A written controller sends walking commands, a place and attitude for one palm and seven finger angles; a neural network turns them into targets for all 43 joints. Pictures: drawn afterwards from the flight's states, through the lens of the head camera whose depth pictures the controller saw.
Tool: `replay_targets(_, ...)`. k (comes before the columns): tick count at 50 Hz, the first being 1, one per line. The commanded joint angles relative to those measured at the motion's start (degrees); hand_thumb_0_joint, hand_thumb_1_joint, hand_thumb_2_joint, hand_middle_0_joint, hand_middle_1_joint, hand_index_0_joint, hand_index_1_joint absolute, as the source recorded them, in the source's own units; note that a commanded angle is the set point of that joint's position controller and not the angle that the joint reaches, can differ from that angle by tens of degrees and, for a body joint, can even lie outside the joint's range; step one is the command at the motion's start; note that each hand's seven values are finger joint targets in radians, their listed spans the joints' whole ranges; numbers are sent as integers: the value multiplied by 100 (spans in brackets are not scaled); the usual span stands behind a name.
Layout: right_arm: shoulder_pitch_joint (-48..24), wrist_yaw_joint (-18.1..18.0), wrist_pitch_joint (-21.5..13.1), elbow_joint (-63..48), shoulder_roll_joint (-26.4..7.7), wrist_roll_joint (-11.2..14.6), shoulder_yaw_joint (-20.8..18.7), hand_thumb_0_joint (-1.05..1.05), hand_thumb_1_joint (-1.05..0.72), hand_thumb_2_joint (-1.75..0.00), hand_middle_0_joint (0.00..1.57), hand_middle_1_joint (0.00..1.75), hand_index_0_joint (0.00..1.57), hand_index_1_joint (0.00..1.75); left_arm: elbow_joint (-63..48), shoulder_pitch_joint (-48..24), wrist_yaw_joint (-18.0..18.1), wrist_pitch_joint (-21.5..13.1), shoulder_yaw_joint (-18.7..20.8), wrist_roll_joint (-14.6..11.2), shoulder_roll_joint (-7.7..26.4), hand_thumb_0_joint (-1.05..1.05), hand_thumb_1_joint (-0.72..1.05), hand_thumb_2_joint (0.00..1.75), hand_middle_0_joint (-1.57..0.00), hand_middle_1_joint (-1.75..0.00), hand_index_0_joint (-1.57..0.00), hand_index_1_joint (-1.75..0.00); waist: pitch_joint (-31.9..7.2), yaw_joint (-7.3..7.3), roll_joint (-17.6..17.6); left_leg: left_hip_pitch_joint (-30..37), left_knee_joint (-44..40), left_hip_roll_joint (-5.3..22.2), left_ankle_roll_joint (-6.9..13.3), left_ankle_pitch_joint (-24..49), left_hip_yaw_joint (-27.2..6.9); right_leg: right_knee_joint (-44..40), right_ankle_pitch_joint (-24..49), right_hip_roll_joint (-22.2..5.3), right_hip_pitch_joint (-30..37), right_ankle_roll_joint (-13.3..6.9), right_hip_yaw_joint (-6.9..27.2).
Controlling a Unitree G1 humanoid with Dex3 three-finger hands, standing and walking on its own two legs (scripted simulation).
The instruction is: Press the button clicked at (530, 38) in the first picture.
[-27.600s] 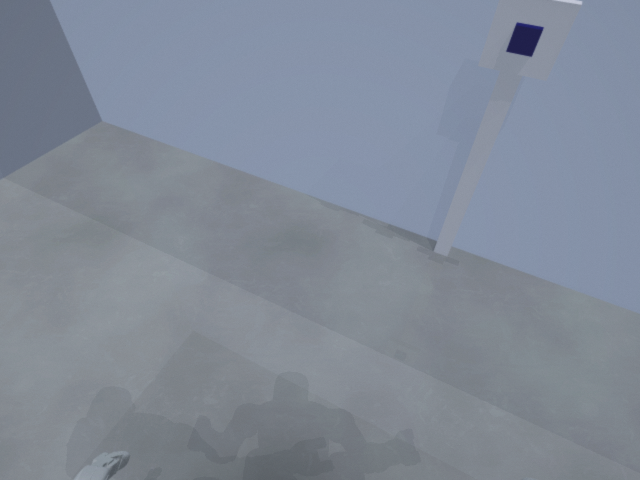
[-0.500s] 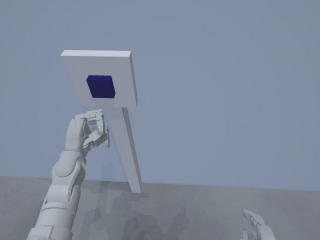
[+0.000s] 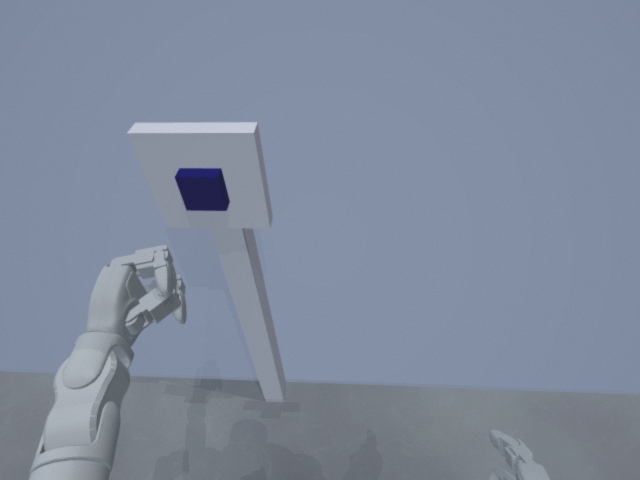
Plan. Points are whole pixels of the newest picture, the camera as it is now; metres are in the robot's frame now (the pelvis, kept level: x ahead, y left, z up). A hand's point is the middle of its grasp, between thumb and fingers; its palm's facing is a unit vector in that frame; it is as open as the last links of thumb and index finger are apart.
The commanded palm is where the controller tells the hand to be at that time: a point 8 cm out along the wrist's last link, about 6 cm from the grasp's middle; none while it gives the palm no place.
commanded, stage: draw the hand back to the body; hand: left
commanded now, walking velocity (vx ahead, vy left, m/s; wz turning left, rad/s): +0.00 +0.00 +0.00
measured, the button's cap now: (204, 188) +0.49 +0.21 +0.12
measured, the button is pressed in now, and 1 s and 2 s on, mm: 0 0 0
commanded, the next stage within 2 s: step back with the hand held close in 1.14 s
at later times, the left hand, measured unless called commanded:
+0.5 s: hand (86, 334) +0.23 +0.25 +0.14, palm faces +0.32 -0.91 -0.27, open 3.1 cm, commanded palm +0.18 +0.29 +0.17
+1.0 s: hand (17, 354) +0.18 +0.27 +0.18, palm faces +0.43 -0.82 -0.38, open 3.1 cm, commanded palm +0.14 +0.31 +0.19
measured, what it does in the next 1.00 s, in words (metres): stands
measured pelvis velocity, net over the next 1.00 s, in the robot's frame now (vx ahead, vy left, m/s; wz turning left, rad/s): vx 0.01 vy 0.03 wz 0.01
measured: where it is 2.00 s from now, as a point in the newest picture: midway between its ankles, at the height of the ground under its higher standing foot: outside the picture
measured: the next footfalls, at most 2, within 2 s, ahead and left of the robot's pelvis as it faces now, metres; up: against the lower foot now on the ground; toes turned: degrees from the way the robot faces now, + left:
none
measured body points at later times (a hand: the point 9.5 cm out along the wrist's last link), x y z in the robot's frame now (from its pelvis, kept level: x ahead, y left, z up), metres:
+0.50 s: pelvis +0.00 +0.03 +0.02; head -0.02 +0.02 +0.47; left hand +0.20 +0.30 +0.16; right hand +0.20 -0.18 -0.06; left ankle +0.04 +0.12 -0.72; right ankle -0.03 -0.09 -0.72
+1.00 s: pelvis +0.01 +0.03 +0.02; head -0.01 +0.01 +0.47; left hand +0.15 +0.31 +0.21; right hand +0.21 -0.19 -0.06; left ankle +0.04 +0.12 -0.72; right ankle -0.03 -0.09 -0.72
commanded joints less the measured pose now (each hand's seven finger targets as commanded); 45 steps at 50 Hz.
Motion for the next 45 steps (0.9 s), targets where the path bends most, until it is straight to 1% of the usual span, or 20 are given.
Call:
replay_targets(1,-990,-82,-497,-1079,-528,-24,-230,0,-90,-90,20,30,20,30,-1943,-1392,-42,-410,376,-154,1019,0,90,90,-130,-150,-130,-150,-873,87,-201,1040,-350,-209,257,638,-188,-867,1807,-26,-258,270,291)
replay_targets(4,-1000,-126,-581,-1037,-540,-9,-216,0,-90,-90,20,30,20,30,-2099,-1207,-115,-284,419,-193,1054,0,90,90,-130,-150,-130,-150,-733,92,-43,1120,-437,-205,235,533,-225,-966,1537,-1,-317,221,244)
replay_targets(5,-999,-134,-606,-1035,-559,-7,-223,0,-90,-90,20,30,20,30,-2151,-1129,-137,-232,421,-199,1079,0,90,90,-130,-150,-130,-150,-712,60,-227,1136,-428,-191,248,533,-244,-978,1488,17,-329,247,226)
replay_targets(8,-1085,-153,-692,-1113,-524,9,-195,0,-90,-90,20,30,20,30,-2530,-743,-212,-8,330,-231,956,0,90,90,-130,-150,-130,-150,-744,159,88,1305,-582,-186,208,503,-286,-1008,1349,20,-301,168,123)
replay_targets(9,-1319,-203,-714,-1039,-443,-155,-182,0,-90,-90,20,30,20,30,-3235,-793,564,-296,292,485,1411,0,90,90,-130,-150,-130,-150,-227,238,-36,1432,-799,-187,218,408,-265,-1590,1131,-97,-473,117,326)
replay_targets(10,-1275,-234,-725,-889,-458,-220,-186,0,-90,-90,20,30,20,30,-2918,-230,923,-319,279,571,1211,0,90,90,-130,-150,-130,-150,41,171,-453,1423,-841,-139,225,332,-251,-1785,864,-114,-494,141,309)
replay_targets(11,-1282,-226,-682,-924,-429,-217,-158,0,-90,-90,20,30,20,30,-2911,188,1062,-270,86,636,913,0,90,90,-130,-150,-130,-150,73,176,-443,1446,-905,-122,228,295,-270,-1731,830,-149,-425,148,276)
replay_targets(12,-1243,-221,-613,-900,-420,-214,-153,0,-90,-90,20,30,20,30,-3020,437,1192,-230,39,729,878,0,90,90,-130,-150,-130,-150,0,199,-439,1542,-988,-84,228,366,-271,-1699,915,-137,-229,133,240)
replay_targets(13,-1252,-227,-565,-873,-413,-239,-143,0,-90,-90,20,30,20,30,-3170,435,1306,-244,94,803,952,0,90,90,-130,-150,-130,-150,-96,197,-250,1652,-1083,-92,218,411,-248,-1741,981,-137,-81,126,246)
replay_targets(19,-1349,-251,-437,-776,-353,-328,-112,0,-90,-90,20,30,20,30,-3711,412,1715,-298,234,1068,1087,0,90,90,-130,-150,-130,-150,-105,184,173,2084,-1539,-35,168,419,-303,-1983,940,-91,331,71,179)
replay_targets(20,-1381,-250,-457,-756,-381,-346,-126,0,-90,-90,20,30,20,30,-3836,419,1751,-312,270,1097,1158,0,90,90,-130,-150,-130,-150,-104,194,72,2126,-1560,-29,177,417,-295,-2081,927,-67,366,75,205)
replay_targets(22,-1379,-247,-457,-752,-345,-374,-114,0,-90,-90,20,30,20,30,-4072,634,1817,-338,284,1139,1102,0,90,90,-130,-150,-130,-150,-260,229,307,2293,-1633,-24,163,635,-327,-2022,1132,-86,572,40,168)
replay_targets(24,-1393,-204,-476,-757,-341,-388,-117,0,-90,-90,20,30,20,30,-4275,956,1854,-343,257,1173,1013,0,90,90,-130,-150,-130,-150,-271,258,314,2355,-1683,-4,124,846,-375,-1971,1307,-60,684,23,124)
replay_targets(27,-1402,-142,-485,-758,-357,-405,-130,0,-90,-90,20,30,20,30,-4455,1438,1862,-322,241,1195,943,0,90,90,-130,-150,-130,-150,-127,284,166,2316,-1766,37,98,908,-437,-1977,1347,-35,738,27,99)
replay_targets(30,-1387,-82,-465,-740,-400,-437,-180,0,-90,-90,20,30,20,30,-4404,2102,1854,-287,497,1206,1043,0,90,90,-130,-150,-130,-150,11,360,-155,2202,-1747,41,104,1190,-402,-2025,1551,6,826,35,95)
replay_targets(31,-1360,-67,-410,-759,-368,-421,-177,0,-90,-90,20,30,20,30,-4424,2199,1835,-272,473,1179,966,0,90,90,-130,-150,-130,-150,67,336,-117,2159,-1755,46,98,1221,-391,-1972,1570,-40,864,42,85)
replay_targets(35,-1396,-50,-338,-789,-365,-423,-223,0,-90,-90,20,30,20,30,-4591,2497,1825,-288,874,1169,1224,0,90,90,-130,-150,-130,-150,211,396,-267,2065,-1732,47,97,1168,-352,-2078,1535,-4,825,57,90)
replay_targets(37,-1365,-58,-336,-816,-324,-411,-216,0,-90,-90,20,30,20,30,-4880,2453,1839,-336,924,1177,1247,0,90,90,-130,-150,-130,-150,96,384,94,2090,-1710,50,72,1224,-376,-1975,1575,-45,886,42,86)
replay_targets(42,-1337,-70,-463,-835,-325,-399,-226,0,-90,-90,20,30,20,30,-5303,2776,1886,-386,1075,1171,1344,0,90,90,-130,-150,-130,-150,39,398,363,2138,-1608,48,63,1245,-358,-1999,1595,-56,823,52,107)
replay_targets(45,-1311,-61,-513,-788,-352,-409,-257,0,-90,-90,20,30,20,30,-5187,2949,1885,-362,969,1190,1191,0,90,90,-130,-150,-130,-150,167,368,74,2145,-1574,45,82,1314,-324,-2076,1648,-18,730,61,107)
